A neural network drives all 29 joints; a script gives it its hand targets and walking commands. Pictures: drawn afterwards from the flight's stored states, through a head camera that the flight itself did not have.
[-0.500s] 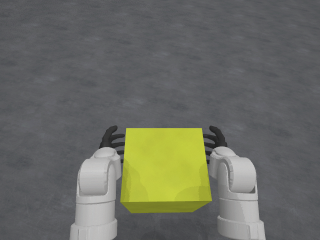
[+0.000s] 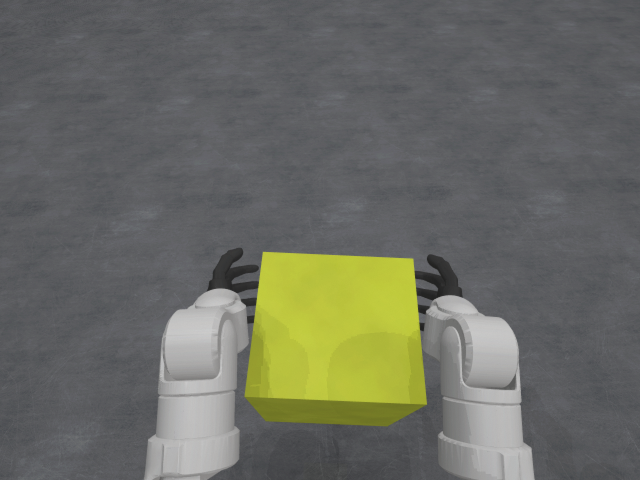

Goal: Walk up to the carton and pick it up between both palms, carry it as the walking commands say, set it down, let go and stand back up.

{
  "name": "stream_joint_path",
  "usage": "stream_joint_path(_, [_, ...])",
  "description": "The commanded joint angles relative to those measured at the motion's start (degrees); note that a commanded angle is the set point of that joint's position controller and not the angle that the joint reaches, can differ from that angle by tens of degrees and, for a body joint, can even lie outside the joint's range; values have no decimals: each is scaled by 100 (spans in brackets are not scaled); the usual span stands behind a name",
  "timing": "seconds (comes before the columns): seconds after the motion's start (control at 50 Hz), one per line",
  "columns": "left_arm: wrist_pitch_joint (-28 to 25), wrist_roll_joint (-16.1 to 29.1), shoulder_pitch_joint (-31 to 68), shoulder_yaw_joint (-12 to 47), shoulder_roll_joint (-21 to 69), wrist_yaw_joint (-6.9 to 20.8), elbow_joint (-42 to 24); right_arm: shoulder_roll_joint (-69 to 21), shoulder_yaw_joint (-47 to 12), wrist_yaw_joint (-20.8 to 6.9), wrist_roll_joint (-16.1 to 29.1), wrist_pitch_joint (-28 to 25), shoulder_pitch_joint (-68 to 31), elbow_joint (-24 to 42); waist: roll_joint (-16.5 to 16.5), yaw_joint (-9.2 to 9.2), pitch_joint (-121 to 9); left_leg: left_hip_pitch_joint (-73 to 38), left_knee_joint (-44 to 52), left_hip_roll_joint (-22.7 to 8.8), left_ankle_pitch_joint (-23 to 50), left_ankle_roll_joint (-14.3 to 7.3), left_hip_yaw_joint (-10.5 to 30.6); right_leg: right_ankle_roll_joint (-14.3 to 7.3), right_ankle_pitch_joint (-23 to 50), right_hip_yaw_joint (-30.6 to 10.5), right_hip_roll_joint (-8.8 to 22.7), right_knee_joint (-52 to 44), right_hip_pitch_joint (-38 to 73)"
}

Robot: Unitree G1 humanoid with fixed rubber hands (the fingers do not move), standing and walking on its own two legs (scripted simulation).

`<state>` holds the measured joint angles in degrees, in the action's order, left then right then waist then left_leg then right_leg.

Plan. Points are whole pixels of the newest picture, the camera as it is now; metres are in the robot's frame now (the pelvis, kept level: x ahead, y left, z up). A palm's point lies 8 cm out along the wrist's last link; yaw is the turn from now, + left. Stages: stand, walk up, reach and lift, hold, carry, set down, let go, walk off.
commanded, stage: carry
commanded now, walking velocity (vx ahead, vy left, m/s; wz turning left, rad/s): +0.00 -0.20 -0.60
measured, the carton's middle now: (331, 348) +0.30 -0.02 -0.02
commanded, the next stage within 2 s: none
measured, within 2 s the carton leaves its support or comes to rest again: neither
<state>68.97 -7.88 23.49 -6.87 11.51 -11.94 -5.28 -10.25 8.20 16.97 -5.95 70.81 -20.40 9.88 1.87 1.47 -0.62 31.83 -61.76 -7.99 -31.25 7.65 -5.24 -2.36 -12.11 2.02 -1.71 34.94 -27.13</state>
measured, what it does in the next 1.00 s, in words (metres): steps to the right, turning right: left foot, then right foot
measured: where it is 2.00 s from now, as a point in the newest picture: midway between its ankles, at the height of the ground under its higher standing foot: outside the picture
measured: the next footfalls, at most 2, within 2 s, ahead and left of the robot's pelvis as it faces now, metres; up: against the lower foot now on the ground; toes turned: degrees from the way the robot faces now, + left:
left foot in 0.14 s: +0.05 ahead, +0.05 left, +0.00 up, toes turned +3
right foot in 0.46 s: -0.02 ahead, -0.34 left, +0.00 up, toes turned -24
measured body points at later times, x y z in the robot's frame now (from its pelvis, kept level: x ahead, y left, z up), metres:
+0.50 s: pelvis -0.05 -0.17 +0.00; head -0.05 -0.18 +0.45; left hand +0.29 -0.15 +0.10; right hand +0.21 -0.40 +0.09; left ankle +0.00 +0.03 -0.71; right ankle -0.06 -0.32 -0.73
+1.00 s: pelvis -0.16 -0.28 +0.02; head -0.13 -0.27 +0.47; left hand +0.19 -0.35 +0.10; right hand +0.04 -0.56 +0.10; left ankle -0.06 -0.17 -0.72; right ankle -0.22 -0.43 -0.66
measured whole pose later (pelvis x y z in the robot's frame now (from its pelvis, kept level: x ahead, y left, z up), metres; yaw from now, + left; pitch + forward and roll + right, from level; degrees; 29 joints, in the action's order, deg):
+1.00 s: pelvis -0.16 -0.28 +0.02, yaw -36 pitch +2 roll -4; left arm 70.2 -6.4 24.4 -7.0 11.8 -19.3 -7.4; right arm -11.6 9.4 14.5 -7.8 69.5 -23.8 6.0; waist 0.3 -1.7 -1.4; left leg 18.9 -31.7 -13.7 -13.9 3.2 -10.9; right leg 2.8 -21.3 1.5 1.6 55.5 -32.5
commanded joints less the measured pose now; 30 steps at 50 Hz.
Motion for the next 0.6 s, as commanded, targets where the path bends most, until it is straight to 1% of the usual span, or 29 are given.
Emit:
stream_joint_path(0.0, [-78,2331,1886,3248,6252,1846,-617,-6249,-3799,-2482,2666,-114,-2941,350,-1206,-235,-2544,-11,522,193,226,-155,126,-1075,2396,-1380,1228,-793,2191])
stream_joint_path(0.02, [-77,2291,1812,3306,6199,1830,-644,-6233,-3757,-2497,2646,-103,-2753,236,-1092,-246,-2543,-123,781,248,232,-228,154,-1181,2358,-1612,1321,-855,2160])
stream_joint_path(0.04, [-72,2275,1770,3370,6174,1819,-668,-6218,-3715,-2515,2621,-99,-2608,155,-973,-250,-2540,-290,1057,303,260,-305,183,-1237,2382,-1792,1368,-880,2086])
stream_joint_path(0.06, [-65,2281,1762,3441,6169,1812,-699,-6210,-3671,-2535,2592,-102,-2493,96,-875,-247,-2534,-531,1369,371,318,-377,192,-1228,2392,-1918,1362,-903,1962])
stream_joint_path(0.08, [-55,2303,1782,3516,6169,1808,-725,-6205,-3627,-2554,2560,-109,-2391,41,-794,-231,-2517,-875,1780,438,429,-445,160,-1135,2315,-1964,1308,-952,1753])
stream_joint_path(0.1, [-41,2334,1824,3581,6170,1807,-724,-6203,-3579,-2571,2527,-119,-2270,-29,-712,-161,-2484,-1509,2515,441,754,-515,102,-876,2138,-1840,1126,-952,1340])
stream_joint_path(0.12, [-25,2375,1865,3628,6146,1810,-685,-6183,-3522,-2587,2490,-134,-2140,-100,-541,-28,-2444,-2678,3824,139,1410,-645,120,-329,1682,-1473,795,-786,504])
stream_joint_path(0.14, [-4,2448,1866,3678,6126,1850,-743,-6113,-3457,-2603,2413,-191,-1987,-134,902,103,-2426,-3455,4641,-1762,1317,-1322,1970,268,-230,-730,19,473,-696])
stream_joint_path(0.16, [22,2611,2433,3888,6102,1848,-1158,-6148,-3441,-2580,2429,-268,-2215,-13,2376,48,-1913,-2896,4600,-3129,3239,-2176,3060,305,-1885,-317,-42,2440,-1494])
stream_joint_path(0.18, [28,2627,2536,3872,6153,1845,-1059,-6122,-3492,-2539,2392,-249,-2443,274,1140,-16,-1777,-2699,4284,-2754,4259,-2113,2385,155,-1574,-746,273,3294,-1275])
stream_joint_path(0.2, [54,2655,2312,3847,6163,1883,-869,-6095,-3500,-2532,2317,-229,-2254,172,514,-24,-1847,-2665,4072,-2394,4275,-1814,1712,205,-1306,-754,323,3516,-1159])
stream_joint_path(0.22, [77,2735,2282,3893,6154,1923,-699,-5987,-3503,-2507,2260,-224,-2218,183,391,-53,-1838,-2789,3938,-1990,4125,-1498,1084,268,-953,-662,415,3397,-1174])
stream_joint_path(0.24, [85,2748,2294,3894,6060,1942,-698,-5914,-3485,-2496,2246,-229,-2257,243,674,-86,-1784,-2954,3787,-1680,4359,-1265,600,360,-842,-495,450,2950,-1231])
stream_joint_path(0.26, [103,2744,2274,3881,6005,1929,-690,-5874,-3425,-2491,2219,-213,-2315,269,866,-83,-1763,-2931,3626,-1465,4711,-1137,143,457,-914,-161,357,2546,-1069])
stream_joint_path(0.28, [118,2742,2280,3890,6012,1911,-691,-5837,-3391,-2489,2202,-199,-2348,299,1090,-64,-1774,-2940,3546,-1423,5063,-1085,-59,493,-1073,69,298,2196,-936])
stream_joint_path(0.3, [136,2715,2213,3872,6041,1892,-616,-5803,-3361,-2491,2176,-176,-2353,291,1206,-47,-1821,-2939,3499,-1439,5294,-1047,-182,508,-1212,259,284,1834,-758])
stream_joint_path(0.32, [159,2685,2123,3844,6069,1878,-520,-5776,-3336,-2492,2139,-148,-2326,249,1301,-34,-1857,-2892,3472,-1458,5354,-998,-288,506,-1287,393,300,1404,-537])
stream_joint_path(0.34, [184,2664,2063,3806,6077,1873,-428,-5754,-3305,-2493,2100,-121,-2281,196,1440,-17,-1880,-2834,3445,-1475,5326,-935,-380,514,-1207,526,281,1015,-315])
stream_joint_path(0.38, [231,2630,2005,3711,6052,1892,-240,-5745,-3262,-2491,2044,-82,-2232,76,1715,14,-1893,-2829,3308,-1554,5207,-770,-436,493,-957,698,224,270,-44])
stream_joint_path(0.4, [249,2611,1922,3650,6066,1909,-116,-5762,-3252,-2483,2033,-69,-2255,17,1684,-46,-1920,-2785,3095,-1541,5077,-628,-528,445,-596,783,179,-338,219])
stream_joint_path(0.42, [256,2592,1747,3576,6082,1933,57,-5802,-3248,-2474,2021,-63,-2293,-31,1332,-174,-2003,-2516,2593,-1355,4718,-420,-689,380,-171,806,87,-1002,792])
stream_joint_path(0.44, [242,2585,1683,3518,6101,1968,122,-5821,-3257,-2469,2027,-72,-2349,-55,429,-310,-2082,-1752,1852,-1038,3453,-179,-746,351,455,541,255,-1530,1645])
stream_joint_path(0.46, [223,2527,1653,3371,5994,1997,240,-5837,-3319,-2475,2080,-55,-2548,-91,-1160,-345,-1987,-388,989,-506,320,6,-749,97,1755,-982,1389,-1737,2194])
stream_joint_path(0.48, [156,2350,1545,3146,5940,2013,371,-6016,-3530,-2481,2188,5,-2708,-75,-2777,-329,-2009,735,11,34,-1309,51,-510,-581,3362,-1896,1845,-1243,2465])
stream_joint_path(0.5, [111,2442,1828,3181,6052,2017,107,-6160,-3569,-2478,2240,17,-2724,-173,-2380,-232,-2120,873,-636,-76,-1262,-26,-29,-814,3975,-1566,1615,-774,2562])
stream_joint_path(0.52, [72,2464,1885,3153,6144,2016,64,-6223,-3668,-2478,2348,-14,-2857,-43,-1985,-215,-2260,902,-796,-15,-934,-74,78,-818,3826,-1327,1516,-674,2521])
stream_joint_path(0.54, [30,2488,1993,3150,6234,2010,-68,-6256,-3754,-2462,2498,-69,-3138,261,-1566,-189,-2362,691,-728,-59,-358,-74,162,-750,3389,-1036,1336,-661,2389])
stream_joint_path(0.56, [-11,2491,2095,3170,6341,1988,-198,-6290,-3854,-2468,2629,-98,-3343,467,-1430,-189,-2414,520,-471,-52,11,-92,172,-723,2924,-920,1227,-694,2229])
stream_joint_path(0.58, [-43,2487,2126,3199,6361,1958,-338,-6272,-3889,-2476,2695,-115,-3378,535,-1251,-205,-2438,344,-257,11,192,-88,115,-771,2593,-899,1169,-765,2151])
